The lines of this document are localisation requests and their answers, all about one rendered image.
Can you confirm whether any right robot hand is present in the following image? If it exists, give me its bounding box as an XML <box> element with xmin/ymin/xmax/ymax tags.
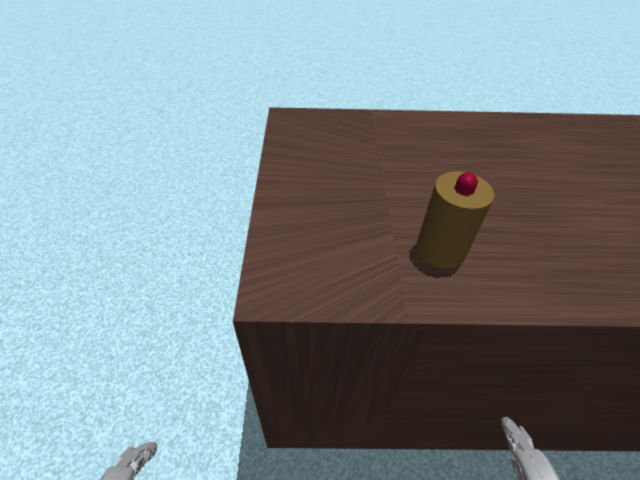
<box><xmin>501</xmin><ymin>417</ymin><xmax>560</xmax><ymax>480</ymax></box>

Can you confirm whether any left robot hand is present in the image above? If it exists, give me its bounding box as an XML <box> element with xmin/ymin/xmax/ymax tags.
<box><xmin>100</xmin><ymin>442</ymin><xmax>157</xmax><ymax>480</ymax></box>

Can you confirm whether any bottle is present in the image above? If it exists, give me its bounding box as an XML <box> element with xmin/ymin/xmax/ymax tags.
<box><xmin>416</xmin><ymin>171</ymin><xmax>494</xmax><ymax>268</ymax></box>

